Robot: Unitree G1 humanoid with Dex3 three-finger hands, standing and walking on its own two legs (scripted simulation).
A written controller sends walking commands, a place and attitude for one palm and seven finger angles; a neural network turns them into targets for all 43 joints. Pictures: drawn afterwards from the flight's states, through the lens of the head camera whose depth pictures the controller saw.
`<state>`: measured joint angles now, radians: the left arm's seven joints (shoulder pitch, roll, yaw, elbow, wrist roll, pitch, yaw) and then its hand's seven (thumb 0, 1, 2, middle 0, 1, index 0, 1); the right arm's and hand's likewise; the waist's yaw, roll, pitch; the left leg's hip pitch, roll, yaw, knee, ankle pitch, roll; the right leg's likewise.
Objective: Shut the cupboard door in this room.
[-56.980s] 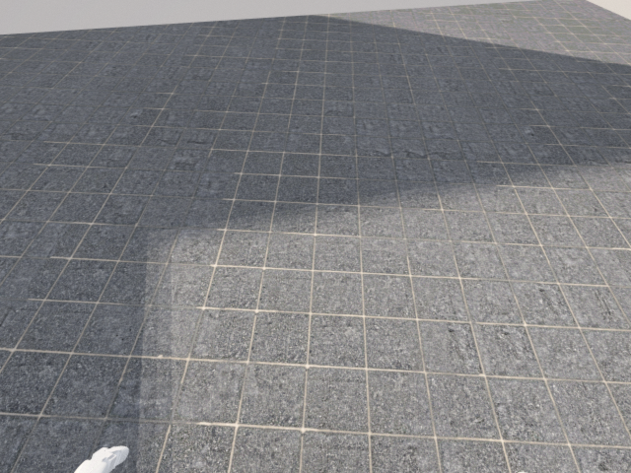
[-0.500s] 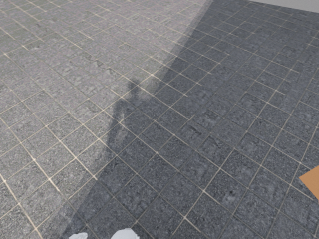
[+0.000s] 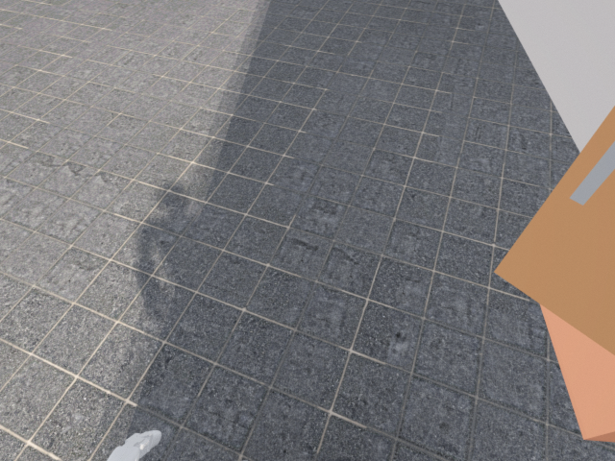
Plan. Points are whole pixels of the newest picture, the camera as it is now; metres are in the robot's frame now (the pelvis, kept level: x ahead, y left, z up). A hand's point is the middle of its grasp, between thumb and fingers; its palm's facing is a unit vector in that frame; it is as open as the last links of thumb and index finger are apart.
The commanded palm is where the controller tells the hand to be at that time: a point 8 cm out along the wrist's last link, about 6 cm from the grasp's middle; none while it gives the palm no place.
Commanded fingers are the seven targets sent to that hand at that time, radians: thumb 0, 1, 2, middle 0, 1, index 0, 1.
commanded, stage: turn to face it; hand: left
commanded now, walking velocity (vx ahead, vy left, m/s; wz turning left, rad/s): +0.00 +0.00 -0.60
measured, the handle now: (610, 160) +0.54 -0.44 +0.06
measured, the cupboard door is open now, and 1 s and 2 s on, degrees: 47 47 47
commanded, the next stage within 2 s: take the last steps up to it in 1.30 s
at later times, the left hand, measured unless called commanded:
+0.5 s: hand (172, 446) +0.16 +0.22 -0.16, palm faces -0.25 -0.95 -0.20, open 7.4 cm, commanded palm none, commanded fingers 0.00 0.90 0.90 -0.20 -0.30 -0.20 -0.30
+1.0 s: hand (255, 400) +0.22 +0.10 -0.13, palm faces -0.55 -0.78 -0.28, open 7.4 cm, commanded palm none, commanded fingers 0.00 0.90 0.90 -0.20 -0.30 -0.20 -0.30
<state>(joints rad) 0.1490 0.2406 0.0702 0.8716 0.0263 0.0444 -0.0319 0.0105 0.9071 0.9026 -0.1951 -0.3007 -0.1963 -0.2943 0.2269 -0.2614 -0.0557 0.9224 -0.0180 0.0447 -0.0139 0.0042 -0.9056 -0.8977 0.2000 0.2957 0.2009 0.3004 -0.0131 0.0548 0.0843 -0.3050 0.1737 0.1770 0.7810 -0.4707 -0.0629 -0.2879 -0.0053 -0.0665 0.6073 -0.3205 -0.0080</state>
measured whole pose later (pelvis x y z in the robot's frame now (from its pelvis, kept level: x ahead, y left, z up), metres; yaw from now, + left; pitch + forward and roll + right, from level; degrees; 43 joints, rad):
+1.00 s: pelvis +0.02 -0.01 +0.02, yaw -35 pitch +1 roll +1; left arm 0.17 0.20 0.04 0.89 0.02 0.03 0.00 0.01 0.90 0.90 -0.20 -0.30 -0.20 -0.29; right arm 0.20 -0.27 -0.06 0.94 -0.02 0.07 -0.01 0.01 -0.91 -0.90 0.19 0.29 0.20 0.30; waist -0.03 0.05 0.07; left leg -0.51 0.09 0.03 1.13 -0.38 -0.10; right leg -0.25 0.02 0.00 0.48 -0.26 -0.04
